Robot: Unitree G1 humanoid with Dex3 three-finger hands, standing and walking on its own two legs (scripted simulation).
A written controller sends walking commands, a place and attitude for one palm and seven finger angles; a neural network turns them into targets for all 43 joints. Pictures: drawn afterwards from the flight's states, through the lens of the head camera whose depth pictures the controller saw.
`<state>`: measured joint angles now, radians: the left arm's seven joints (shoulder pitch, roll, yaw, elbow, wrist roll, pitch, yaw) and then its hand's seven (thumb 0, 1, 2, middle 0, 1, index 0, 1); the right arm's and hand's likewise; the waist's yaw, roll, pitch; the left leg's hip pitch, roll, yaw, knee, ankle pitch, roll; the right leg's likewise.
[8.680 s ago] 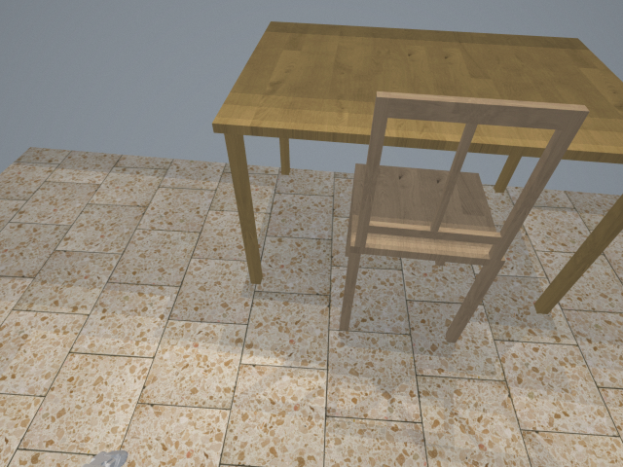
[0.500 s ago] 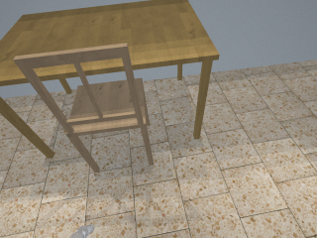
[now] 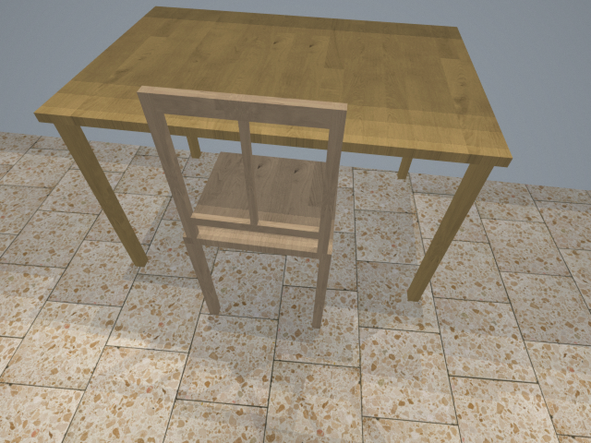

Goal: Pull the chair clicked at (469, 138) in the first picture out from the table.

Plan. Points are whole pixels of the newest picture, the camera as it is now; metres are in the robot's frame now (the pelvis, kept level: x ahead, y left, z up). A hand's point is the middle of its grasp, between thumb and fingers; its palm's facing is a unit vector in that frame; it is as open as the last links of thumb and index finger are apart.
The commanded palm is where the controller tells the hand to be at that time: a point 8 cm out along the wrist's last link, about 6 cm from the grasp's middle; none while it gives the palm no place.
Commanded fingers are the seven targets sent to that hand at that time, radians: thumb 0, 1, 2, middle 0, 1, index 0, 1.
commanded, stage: take the last steps up to it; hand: left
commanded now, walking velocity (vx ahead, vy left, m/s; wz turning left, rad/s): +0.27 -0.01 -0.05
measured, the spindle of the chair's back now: (249, 177) +0.64 +0.21 -0.07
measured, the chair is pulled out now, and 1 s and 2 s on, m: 0.00 0.00 0.00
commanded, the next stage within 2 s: come to a stop and stand still in 0.36 s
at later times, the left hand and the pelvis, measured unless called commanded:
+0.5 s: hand (208, 357) +0.27 +0.20 -0.16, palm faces -0.05 -0.98 -0.21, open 7.4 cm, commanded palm none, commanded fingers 0.00 0.90 0.90 -0.20 -0.30 -0.20 -0.30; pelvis +0.15 +0.03 -0.01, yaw -3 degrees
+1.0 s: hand (171, 381) +0.22 +0.26 -0.18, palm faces +0.02 -0.96 -0.28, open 7.3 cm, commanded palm none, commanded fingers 0.00 0.90 0.90 -0.20 -0.30 -0.20 -0.30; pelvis +0.15 +0.06 -0.02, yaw -2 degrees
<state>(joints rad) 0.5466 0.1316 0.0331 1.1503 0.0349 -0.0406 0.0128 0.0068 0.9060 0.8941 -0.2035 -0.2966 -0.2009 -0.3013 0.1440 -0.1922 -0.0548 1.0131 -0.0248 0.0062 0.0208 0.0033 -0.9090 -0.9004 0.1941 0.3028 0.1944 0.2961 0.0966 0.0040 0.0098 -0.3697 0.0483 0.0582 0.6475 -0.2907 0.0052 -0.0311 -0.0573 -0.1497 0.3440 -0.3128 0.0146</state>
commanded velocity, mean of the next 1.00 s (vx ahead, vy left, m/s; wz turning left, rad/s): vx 0.00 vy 0.01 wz -0.03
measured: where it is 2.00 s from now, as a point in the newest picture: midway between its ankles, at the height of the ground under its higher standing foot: outside the picture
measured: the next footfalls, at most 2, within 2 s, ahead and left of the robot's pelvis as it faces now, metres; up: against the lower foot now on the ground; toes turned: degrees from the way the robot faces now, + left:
left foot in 0.04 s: +0.09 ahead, +0.12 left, +0.00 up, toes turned +4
right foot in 0.54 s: +0.28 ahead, -0.09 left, +0.00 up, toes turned -8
